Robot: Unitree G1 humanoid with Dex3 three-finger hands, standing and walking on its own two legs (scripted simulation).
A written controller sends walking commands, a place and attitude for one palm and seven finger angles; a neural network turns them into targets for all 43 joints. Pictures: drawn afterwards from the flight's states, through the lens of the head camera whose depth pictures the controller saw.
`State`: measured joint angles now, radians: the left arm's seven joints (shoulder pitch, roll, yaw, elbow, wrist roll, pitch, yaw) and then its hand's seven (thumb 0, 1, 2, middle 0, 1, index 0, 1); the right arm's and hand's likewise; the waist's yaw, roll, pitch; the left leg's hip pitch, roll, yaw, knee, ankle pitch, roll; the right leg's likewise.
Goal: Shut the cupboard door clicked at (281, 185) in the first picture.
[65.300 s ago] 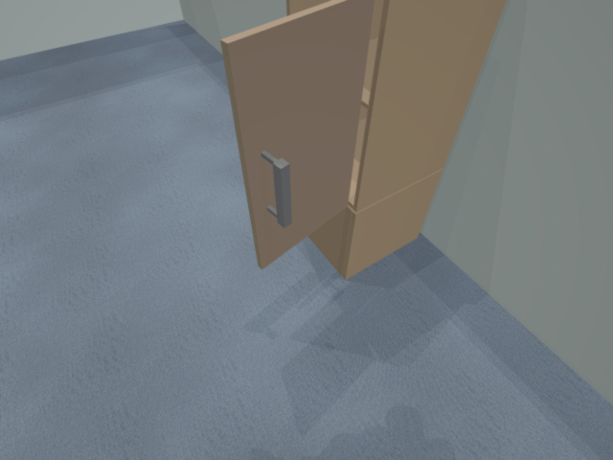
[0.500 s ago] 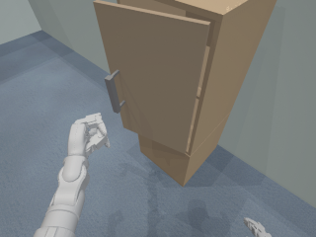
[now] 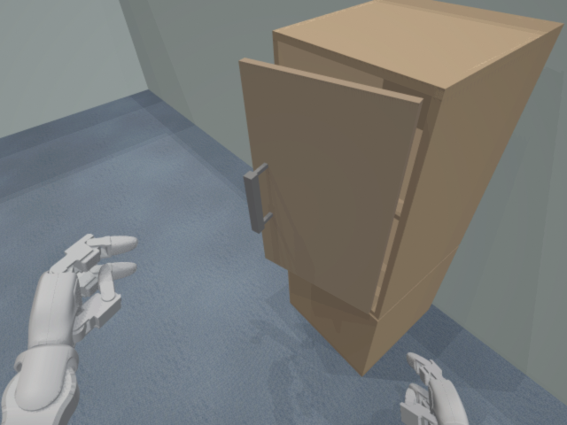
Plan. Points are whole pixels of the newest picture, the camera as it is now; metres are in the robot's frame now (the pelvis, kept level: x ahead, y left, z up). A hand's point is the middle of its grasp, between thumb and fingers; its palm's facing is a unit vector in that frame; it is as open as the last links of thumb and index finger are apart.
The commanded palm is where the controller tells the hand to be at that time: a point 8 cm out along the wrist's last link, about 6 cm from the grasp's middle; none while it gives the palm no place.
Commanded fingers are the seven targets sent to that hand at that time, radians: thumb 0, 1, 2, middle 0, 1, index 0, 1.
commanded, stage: draw the hand back to the body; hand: left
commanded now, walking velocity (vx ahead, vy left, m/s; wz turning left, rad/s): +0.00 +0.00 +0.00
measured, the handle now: (260, 198) +0.62 +0.14 -0.06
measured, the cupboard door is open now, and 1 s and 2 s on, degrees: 15 15 15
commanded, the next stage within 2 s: step back with the hand held close in 0.52 s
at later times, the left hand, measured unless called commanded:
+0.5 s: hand (78, 313) +0.18 +0.25 +0.15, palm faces +0.44 -0.81 -0.39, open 7.4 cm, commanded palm +0.14 +0.29 +0.17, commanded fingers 0.00 0.90 0.90 -0.20 -0.30 -0.20 -0.30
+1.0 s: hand (64, 311) +0.19 +0.26 +0.15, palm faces +0.37 -0.78 -0.51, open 7.4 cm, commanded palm +0.12 +0.30 +0.17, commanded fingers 0.00 0.90 0.90 -0.20 -0.30 -0.20 -0.30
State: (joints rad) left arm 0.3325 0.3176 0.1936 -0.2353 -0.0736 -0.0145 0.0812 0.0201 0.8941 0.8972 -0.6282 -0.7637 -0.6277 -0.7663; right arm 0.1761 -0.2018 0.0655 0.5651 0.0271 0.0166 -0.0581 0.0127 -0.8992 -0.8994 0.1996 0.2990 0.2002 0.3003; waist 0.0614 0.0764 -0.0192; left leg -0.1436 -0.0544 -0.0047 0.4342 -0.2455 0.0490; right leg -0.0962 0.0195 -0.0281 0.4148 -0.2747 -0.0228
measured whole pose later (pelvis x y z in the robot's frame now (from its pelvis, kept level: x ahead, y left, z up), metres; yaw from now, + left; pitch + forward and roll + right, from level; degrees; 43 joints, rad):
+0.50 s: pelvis +0.00 -0.01 +0.00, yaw +0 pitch -3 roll +0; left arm 0.46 0.35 0.32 -0.35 -0.08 -0.06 0.10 0.02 0.89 0.90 -0.21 -0.31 -0.21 -0.31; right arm 0.20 -0.23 0.02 0.63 0.02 -0.07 -0.07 0.02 -0.90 -0.90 0.20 0.30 0.20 0.30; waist 0.06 0.07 -0.02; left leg -0.14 -0.04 -0.01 0.44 -0.25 0.03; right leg -0.09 0.04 -0.03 0.42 -0.27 -0.04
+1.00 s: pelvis -0.02 +0.00 +0.00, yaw -1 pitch +1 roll +0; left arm 0.54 0.42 0.38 -0.41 -0.08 -0.14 0.12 0.02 0.89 0.90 -0.21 -0.30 -0.21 -0.30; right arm 0.19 -0.25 -0.02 0.58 0.03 0.05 -0.09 0.01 -0.90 -0.90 0.20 0.30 0.20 0.30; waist 0.01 0.07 -0.02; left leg -0.27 -0.05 0.01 0.49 -0.24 0.05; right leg -0.24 0.02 -0.02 0.48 -0.26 -0.02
